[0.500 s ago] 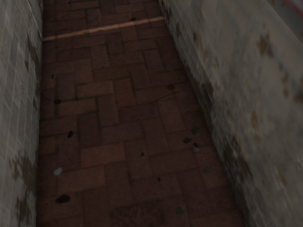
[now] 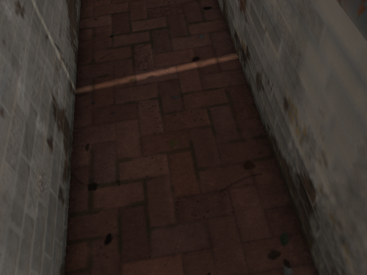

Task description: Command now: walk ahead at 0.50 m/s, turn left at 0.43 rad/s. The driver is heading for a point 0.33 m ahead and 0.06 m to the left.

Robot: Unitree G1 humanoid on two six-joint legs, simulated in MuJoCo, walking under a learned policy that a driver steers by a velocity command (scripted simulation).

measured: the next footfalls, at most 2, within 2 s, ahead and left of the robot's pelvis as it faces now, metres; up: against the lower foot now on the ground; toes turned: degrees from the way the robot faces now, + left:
right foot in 0.26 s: +0.32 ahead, -0.05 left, +0.00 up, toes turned +15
left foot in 0.62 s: +0.29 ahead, +0.24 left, +0.00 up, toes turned +12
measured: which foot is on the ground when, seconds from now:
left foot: down 0.00-0.26, up 0.28-0.60, down 0.62-1.00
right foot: up 0.00-0.24, down 0.26-1.00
